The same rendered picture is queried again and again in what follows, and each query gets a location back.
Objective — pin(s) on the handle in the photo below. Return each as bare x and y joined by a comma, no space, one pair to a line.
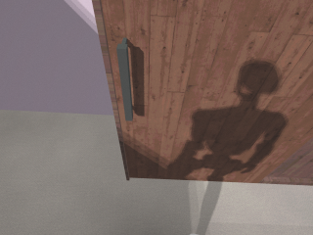
124,73

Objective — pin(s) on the wardrobe door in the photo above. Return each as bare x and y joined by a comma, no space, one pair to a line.
222,90
298,165

